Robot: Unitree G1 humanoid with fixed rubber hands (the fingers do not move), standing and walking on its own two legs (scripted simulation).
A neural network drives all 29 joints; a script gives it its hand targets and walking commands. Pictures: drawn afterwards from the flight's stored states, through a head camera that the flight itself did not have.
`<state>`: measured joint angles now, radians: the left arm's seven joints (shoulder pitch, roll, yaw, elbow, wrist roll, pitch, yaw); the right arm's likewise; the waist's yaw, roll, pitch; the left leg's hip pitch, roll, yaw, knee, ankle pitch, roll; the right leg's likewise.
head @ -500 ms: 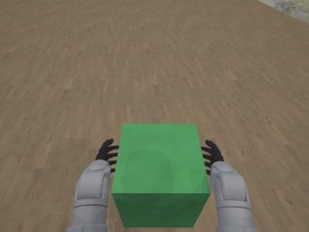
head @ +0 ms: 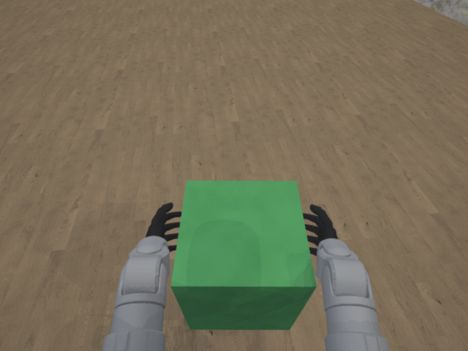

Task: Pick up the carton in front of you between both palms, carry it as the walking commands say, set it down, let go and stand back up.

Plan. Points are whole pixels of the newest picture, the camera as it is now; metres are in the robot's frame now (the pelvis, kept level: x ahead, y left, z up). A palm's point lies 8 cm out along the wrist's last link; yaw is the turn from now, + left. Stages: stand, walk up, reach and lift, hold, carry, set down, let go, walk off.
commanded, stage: carry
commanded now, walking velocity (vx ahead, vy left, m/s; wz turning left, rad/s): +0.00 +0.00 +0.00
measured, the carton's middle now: (240, 259) +0.31 +0.00 -0.04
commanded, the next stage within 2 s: hold in 0.16 s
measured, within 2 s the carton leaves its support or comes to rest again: neither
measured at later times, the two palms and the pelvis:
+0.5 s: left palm (179, 239) +0.30 +0.11 +0.05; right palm (353, 266) +0.25 -0.18 +0.05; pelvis -0.01 +0.01 +0.01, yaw -8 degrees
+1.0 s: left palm (162, 233) +0.31 +0.14 +0.05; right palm (335, 259) +0.26 -0.15 +0.05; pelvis -0.01 +0.04 +0.01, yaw -10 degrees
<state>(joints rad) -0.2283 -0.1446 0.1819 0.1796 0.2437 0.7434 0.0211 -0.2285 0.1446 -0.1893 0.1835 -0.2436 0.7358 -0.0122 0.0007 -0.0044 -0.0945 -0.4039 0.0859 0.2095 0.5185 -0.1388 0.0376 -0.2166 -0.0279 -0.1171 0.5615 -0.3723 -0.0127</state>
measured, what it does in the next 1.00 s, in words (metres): stands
